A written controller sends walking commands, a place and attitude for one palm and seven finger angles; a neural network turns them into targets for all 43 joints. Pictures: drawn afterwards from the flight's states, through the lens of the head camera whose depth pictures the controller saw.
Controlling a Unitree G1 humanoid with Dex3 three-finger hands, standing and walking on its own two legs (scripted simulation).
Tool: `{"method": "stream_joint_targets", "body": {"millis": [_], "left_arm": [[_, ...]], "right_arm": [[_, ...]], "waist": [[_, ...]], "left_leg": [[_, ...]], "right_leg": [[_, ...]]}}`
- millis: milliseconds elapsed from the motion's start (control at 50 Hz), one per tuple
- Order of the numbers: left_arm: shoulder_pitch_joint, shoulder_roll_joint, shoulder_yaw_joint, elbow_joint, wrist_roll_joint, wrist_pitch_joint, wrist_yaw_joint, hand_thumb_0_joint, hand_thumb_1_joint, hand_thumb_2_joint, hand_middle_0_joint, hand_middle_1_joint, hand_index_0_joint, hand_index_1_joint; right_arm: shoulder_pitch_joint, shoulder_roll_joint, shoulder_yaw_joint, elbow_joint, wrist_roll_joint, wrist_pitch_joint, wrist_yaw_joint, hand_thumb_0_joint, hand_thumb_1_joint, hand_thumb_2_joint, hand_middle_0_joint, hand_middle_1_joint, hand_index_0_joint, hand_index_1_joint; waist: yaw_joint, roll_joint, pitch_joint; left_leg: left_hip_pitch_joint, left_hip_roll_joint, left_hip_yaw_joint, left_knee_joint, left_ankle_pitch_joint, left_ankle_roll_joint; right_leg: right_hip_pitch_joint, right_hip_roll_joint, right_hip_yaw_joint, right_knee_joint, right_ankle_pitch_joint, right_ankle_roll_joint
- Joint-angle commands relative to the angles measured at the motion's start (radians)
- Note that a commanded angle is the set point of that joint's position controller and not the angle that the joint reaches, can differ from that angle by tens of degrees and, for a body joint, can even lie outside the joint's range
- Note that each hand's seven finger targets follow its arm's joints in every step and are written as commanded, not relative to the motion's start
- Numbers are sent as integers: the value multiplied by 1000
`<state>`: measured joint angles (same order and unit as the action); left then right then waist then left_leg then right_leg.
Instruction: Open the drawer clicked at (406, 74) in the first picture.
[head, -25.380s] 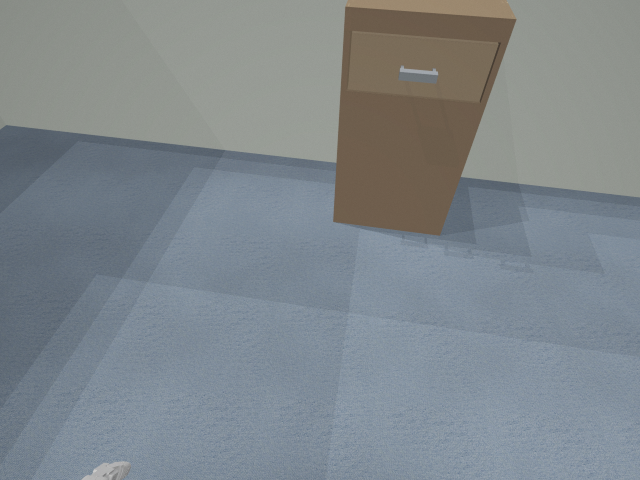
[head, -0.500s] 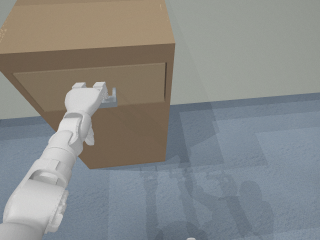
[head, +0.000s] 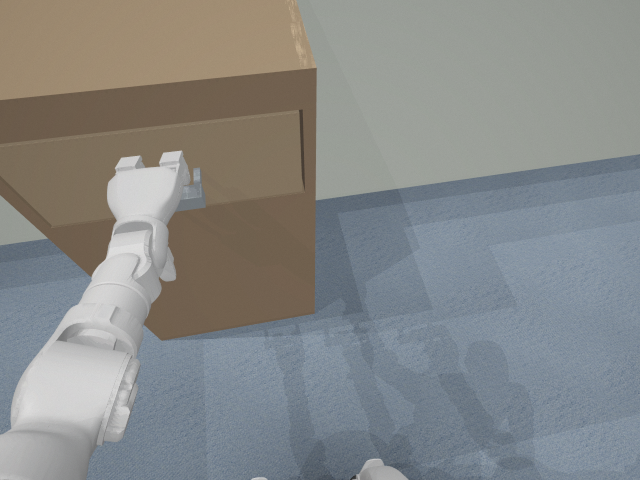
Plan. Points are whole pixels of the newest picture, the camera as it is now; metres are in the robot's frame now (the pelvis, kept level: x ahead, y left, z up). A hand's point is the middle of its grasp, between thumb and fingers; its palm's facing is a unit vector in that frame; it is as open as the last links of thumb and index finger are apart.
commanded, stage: lower the fingers behind the handle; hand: left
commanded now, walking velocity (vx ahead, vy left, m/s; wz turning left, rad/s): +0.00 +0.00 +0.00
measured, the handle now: (165, 189) +0.54 +0.22 -0.01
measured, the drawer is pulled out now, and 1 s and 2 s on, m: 0.00 0.00 0.04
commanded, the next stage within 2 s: close the thumb around the handle in 0.78 s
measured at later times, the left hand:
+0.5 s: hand (164, 228) +0.47 +0.21 -0.02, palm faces -0.06 -0.02 -1.00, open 14.0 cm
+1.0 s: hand (164, 230) +0.47 +0.21 -0.03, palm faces -0.04 -0.02 -1.00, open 13.7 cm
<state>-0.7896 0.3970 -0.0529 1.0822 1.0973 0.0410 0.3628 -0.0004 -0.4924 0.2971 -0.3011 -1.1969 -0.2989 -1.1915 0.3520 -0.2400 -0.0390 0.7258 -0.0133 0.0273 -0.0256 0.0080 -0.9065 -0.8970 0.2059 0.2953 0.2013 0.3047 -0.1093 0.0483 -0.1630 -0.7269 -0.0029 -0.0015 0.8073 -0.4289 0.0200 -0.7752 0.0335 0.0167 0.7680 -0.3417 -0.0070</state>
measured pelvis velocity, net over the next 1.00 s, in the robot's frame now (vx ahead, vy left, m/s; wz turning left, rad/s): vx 0.00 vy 0.01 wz -0.01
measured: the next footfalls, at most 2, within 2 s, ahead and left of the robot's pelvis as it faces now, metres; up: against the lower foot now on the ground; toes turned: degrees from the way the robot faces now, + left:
none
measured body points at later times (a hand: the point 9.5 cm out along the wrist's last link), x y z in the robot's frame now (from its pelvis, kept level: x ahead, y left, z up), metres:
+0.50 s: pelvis +0.00 +0.00 -0.01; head +0.11 +0.00 +0.42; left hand +0.47 +0.21 +0.03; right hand +0.03 -0.27 -0.15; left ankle -0.04 +0.11 -0.70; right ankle +0.00 -0.12 -0.70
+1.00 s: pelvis +0.00 +0.01 -0.01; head +0.11 +0.01 +0.42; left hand +0.47 +0.21 +0.03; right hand +0.03 -0.26 -0.14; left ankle -0.04 +0.11 -0.70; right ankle +0.00 -0.12 -0.70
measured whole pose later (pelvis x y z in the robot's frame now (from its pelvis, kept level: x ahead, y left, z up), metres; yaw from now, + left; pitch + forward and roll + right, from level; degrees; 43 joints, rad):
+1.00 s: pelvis +0.00 +0.01 -0.01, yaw -1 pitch +23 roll -2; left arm -0.76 0.37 -0.03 1.07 1.11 0.09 0.46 0.00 -0.44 0.32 -0.27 -1.18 -0.31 -1.19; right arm 0.32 -0.24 -0.05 0.74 -0.03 0.03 0.01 0.01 -0.91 -0.90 0.20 0.30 0.20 0.30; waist -0.11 0.05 -0.17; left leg -0.82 0.00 0.01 0.89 -0.47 0.03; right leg -0.87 0.03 0.02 0.84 -0.37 0.01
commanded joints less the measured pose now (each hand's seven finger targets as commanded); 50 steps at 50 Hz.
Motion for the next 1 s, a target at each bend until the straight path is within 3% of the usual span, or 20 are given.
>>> {"method": "stream_joint_targets", "body": {"millis": [0, 20, 40, 140, 200, 260, 280, 320, 360, 400, 500, 560, 580, 600, 680, 800, 860, 900, 940, 980], "left_arm": [[-297, 222, 77, -144, 20, -34, 91, 0, -500, 300, -300, -1200, -300, -1200], [-281, 195, 55, -124, 26, -23, 108, 0, -500, 300, -300, -1200, -300, -1200], [-283, 220, 77, -122, 30, -11, 125, 0, -500, 300, -300, -1200, -300, -1200], [-359, 198, 55, -113, 27, 72, 164, 0, -500, 300, -300, -1200, -300, -1200], [-394, 246, 80, -121, 0, 99, 146, 0, -500, 300, -300, -1200, -300, -1200], [-334, 246, 66, -44, -10, 116, 115, 0, -500, 300, -300, -1200, -300, -1200], [-357, 250, 61, -55, -9, 113, 106, 0, -500, 300, -300, -1200, -300, -1200], [-318, 269, 72, -42, -4, 99, 89, 0, -500, 300, -300, -1200, -300, -1200], [-299, 233, 52, -44, -3, 74, 79, 0, -500, 300, -300, -1200, -300, -1200], [-311, 277, 99, -106, -1, 37, 80, 0, -500, 300, -300, -1200, -300, -1200], [-278, 230, 91, -179, 13, -12, 109, 0, -500, 300, -300, -1200, -300, -1200], [-247, 258, 122, -187, 15, -4, 140, 0, -500, 300, -300, -1200, -300, -1200], [-251, 237, 110, -181, 11, 6, 145, 0, -500, 300, -300, -1200, -300, -1200], [-278, 264, 128, -197, 9, 11, 150, 0, -500, 300, -300, -1200, -300, -1200], [-298, 266, 120, -174, 14, 53, 165, 0, -500, 300, -300, -1200, -300, -1200], [-329, 222, 81, -161, 2, 83, 145, 0, -500, 300, -300, -1200, -300, -1200], [-294, 201, 68, -159, 6, 77, 139, 0, -500, 300, -300, -1200, -300, -1200], [-320, 202, 67, -148, 1, 71, 129, 0, -388, 348, -308, -1212, -308, -1212], [-299, 241, 94, -142, 5, 63, 129, 0, -276, 396, -316, -1224, -316, -1224], [-303, 213, 73, -159, 8, 53, 129, 0, -164, 444, -324, -1236, -324, -1236]], "right_arm": [[91, -151, -64, -63, -12, -30, 2, 0, -900, -900, 200, 300, 200, 300], [100, -150, -67, -61, -13, -35, 8, 0, -900, -900, 200, 300, 200, 300], [101, -155, -68, -55, -10, -36, 13, 0, -900, -900, 200, 300, 200, 300], [112, -159, -77, -35, -11, -33, 27, 0, -900, -900, 200, 300, 200, 300], [104, -165, -71, -34, -11, -23, 23, 0, -900, -900, 200, 300, 200, 300], [98, -167, -60, -32, -7, -17, 14, 0, -900, -900, 200, 300, 200, 300], [100, -169, -59, -37, -5, -17, 11, 0, -900, -900, 200, 300, 200, 300], [94, -170, -51, -43, -7, -15, 5, 0, -900, -900, 200, 300, 200, 300], [91, -166, -51, -48, -8, -21, 5, 0, -900, -900, 200, 300, 200, 300], [94, -166, -58, -56, -11, -25, 5, 0, -900, -900, 200, 300, 200, 300], [107, -154, -70, -59, -18, -35, 14, 0, -900, -900, 200, 300, 200, 300], [107, -159, -73, -49, -22, -34, 20, 0, -900, -900, 200, 300, 200, 300], [111, -157, -75, -51, -20, -33, 24, 0, -900, -900, 200, 300, 200, 300], [106, -161, -74, -47, -19, -30, 25, 0, -900, -900, 200, 300, 200, 300], [110, -165, -74, -35, -16, -23, 28, 0, -900, -900, 200, 300, 200, 300], [106, -165, -72, -32, -15, -10, 28, 0, -900, -900, 200, 300, 200, 300], [101, -162, -70, -37, -17, -14, 24, 0, -900, -900, 200, 300, 200, 300], [103, -163, -70, -36, -16, -12, 24, 0, -900, -900, 200, 300, 200, 300], [102, -167, -67, -37, -15, -13, 21, 0, -900, -900, 200, 300, 200, 300], [99, -161, -68, -45, -18, -17, 19, 0, -900, -900, 200, 300, 200, 300]], "waist": [[25, -23, -346], [16, -25, -337], [20, -39, -343], [-3, 1, -433], [0, 5, -465], [-4, -46, -406], [-14, -39, -393], [1, -54, -381], [0, -44, -349], [14, -26, -406], [22, 8, -460], [31, -14, -467], [23, -13, -461], [27, -4, -470], [20, -4, -461], [6, 13, -439], [18, 15, -443], [2, -2, -418], [14, -10, -415], [12, 5, -429]], "left_leg": [[81, -23, 17, -28, 389, 19], [74, -22, 21, -22, 379, 18], [64, -21, 19, -19, 376, 16], [107, -19, 20, 4, 432, 13], [99, -25, 23, 4, 431, 15], [54, -29, 28, -3, 380, 21], [49, -27, 25, -4, 368, 22], [28, -31, 26, -3, 361, 24], [22, -27, 23, 3, 350, 24], [43, -25, 22, 20, 383, 25], [79, -17, 12, 47, 470, 18], [75, -14, 15, 54, 489, 17], [76, -16, 19, 52, 484, 17], [74, -17, 13, 50, 490, 15], [94, -14, 11, 38, 482, 13], [144, -6, -1, 22, 527, 9], [151, -6, 1, 21, 538, 11], [135, -6, -1, 18, 498, 12], [111, -9, 3, 15, 467, 14], [116, -11, 8, 18, 470, 15]], "right_leg": [[234, 13, -35, -9, 338, -32], [216, 14, -38, -7, 329, -29], [212, 15, -39, -1, 326, -28], [209, 16, -40, 15, 367, -25], [261, 13, -30, 13, 401, -21], [274, 10, -27, 0, 383, -13], [261, 10, -25, 0, 378, -12], [267, 7, -25, 6, 377, -14], [227, 9, -30, 12, 353, -17], [238, 9, -23, 29, 374, -20], [208, 13, -34, 60, 410, -23], [219, 13, -34, 63, 426, -20], [221, 14, -34, 57, 431, -19], [225, 13, -35, 62, 427, -22], [214, 16, -41, 53, 404, -21], [196, 18, -51, 34, 392, -23], [201, 17, -50, 33, 394, -22], [194, 18, -49, 28, 380, -23], [204, 16, -44, 32, 372, -23], [209, 15, -42, 31, 382, -23]]}}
